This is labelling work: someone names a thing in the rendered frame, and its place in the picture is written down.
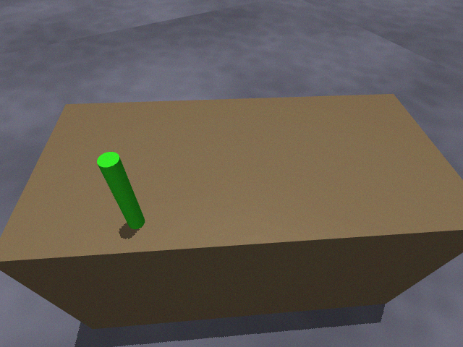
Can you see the can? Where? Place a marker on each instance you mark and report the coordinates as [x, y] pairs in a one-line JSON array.
[[113, 171]]

